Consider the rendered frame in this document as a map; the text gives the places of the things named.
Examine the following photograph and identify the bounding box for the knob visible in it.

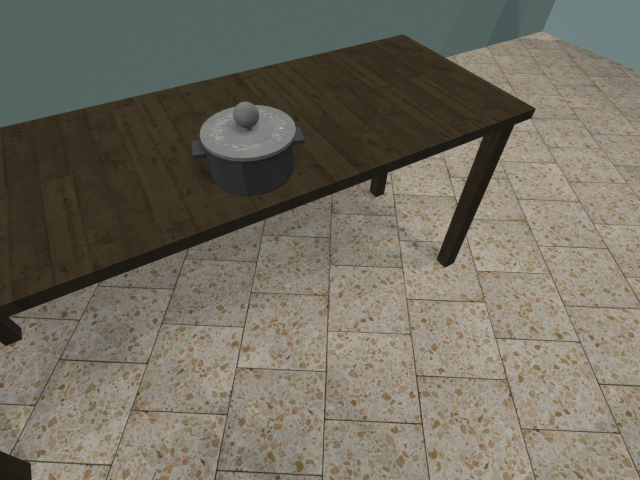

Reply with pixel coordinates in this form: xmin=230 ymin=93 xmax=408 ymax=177
xmin=233 ymin=102 xmax=259 ymax=128

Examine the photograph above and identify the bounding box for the table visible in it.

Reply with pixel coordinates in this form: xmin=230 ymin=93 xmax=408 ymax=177
xmin=0 ymin=34 xmax=536 ymax=480

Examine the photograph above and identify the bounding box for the pot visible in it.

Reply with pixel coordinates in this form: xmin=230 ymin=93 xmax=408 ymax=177
xmin=191 ymin=127 xmax=305 ymax=196

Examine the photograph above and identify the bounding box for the lid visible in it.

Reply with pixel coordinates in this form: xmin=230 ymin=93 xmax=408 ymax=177
xmin=200 ymin=105 xmax=296 ymax=162

